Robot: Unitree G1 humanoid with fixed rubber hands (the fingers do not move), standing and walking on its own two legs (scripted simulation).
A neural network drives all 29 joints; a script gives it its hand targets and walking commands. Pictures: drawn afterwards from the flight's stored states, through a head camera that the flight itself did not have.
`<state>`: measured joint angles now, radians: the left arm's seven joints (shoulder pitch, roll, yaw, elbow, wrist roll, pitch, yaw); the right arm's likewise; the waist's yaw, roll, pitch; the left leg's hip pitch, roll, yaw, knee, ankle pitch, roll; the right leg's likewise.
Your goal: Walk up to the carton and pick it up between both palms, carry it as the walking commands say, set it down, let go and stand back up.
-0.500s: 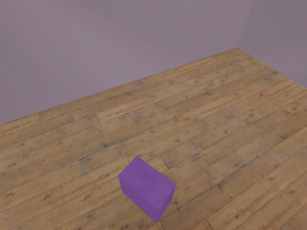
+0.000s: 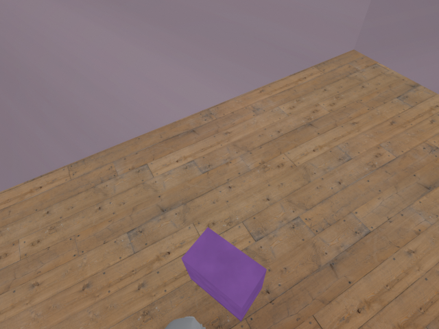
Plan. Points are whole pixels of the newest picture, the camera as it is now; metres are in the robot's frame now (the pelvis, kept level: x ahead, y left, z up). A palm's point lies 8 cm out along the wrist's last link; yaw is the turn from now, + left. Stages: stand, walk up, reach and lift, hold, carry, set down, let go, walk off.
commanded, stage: walk up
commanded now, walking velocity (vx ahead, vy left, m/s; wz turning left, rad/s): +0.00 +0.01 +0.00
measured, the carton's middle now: (224, 274) +0.40 +0.05 -0.65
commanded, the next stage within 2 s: none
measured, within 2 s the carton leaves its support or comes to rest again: neither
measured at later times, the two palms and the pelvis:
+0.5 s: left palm out of the picture +0.02 +0.26 -0.15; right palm out of the picture +0.06 -0.19 -0.16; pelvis +0.03 +0.03 -0.01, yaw -4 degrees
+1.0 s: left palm out of the picture +0.06 +0.43 -0.15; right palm (305, 320) +0.17 -0.13 -0.13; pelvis +0.05 +0.15 -0.03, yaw -17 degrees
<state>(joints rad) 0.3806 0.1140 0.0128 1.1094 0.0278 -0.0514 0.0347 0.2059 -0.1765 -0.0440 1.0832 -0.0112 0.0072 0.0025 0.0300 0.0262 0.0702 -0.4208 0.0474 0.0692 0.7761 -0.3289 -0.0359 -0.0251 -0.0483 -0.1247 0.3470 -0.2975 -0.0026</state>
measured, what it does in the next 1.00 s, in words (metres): steps to the left, turning right: left foot, then left foot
